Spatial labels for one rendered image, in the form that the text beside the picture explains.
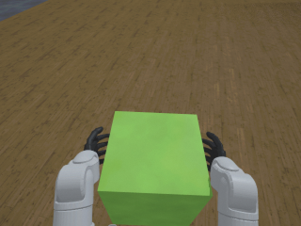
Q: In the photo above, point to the carton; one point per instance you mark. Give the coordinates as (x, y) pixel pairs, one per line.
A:
(154, 170)

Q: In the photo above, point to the robot left hand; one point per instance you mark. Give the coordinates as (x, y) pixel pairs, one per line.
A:
(92, 141)

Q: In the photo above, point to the robot right forearm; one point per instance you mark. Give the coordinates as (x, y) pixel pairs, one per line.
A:
(237, 194)

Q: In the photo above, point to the robot right hand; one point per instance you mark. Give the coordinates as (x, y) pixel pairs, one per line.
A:
(216, 150)

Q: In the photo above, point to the robot left forearm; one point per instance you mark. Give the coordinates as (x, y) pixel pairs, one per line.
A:
(74, 190)

